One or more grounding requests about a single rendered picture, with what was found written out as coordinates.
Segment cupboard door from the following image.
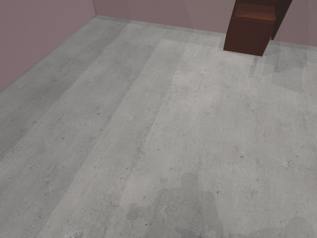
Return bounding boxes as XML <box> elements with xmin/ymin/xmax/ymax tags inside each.
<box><xmin>271</xmin><ymin>0</ymin><xmax>292</xmax><ymax>40</ymax></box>

